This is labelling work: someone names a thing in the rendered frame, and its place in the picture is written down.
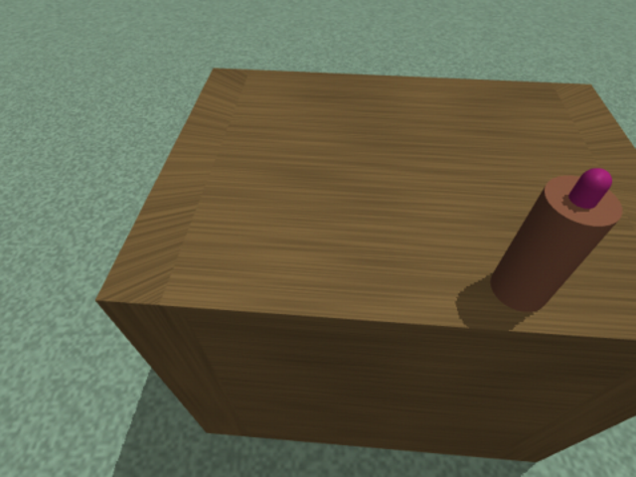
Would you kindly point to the bottle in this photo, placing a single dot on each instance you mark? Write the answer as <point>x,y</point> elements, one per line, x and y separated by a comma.
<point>568,220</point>

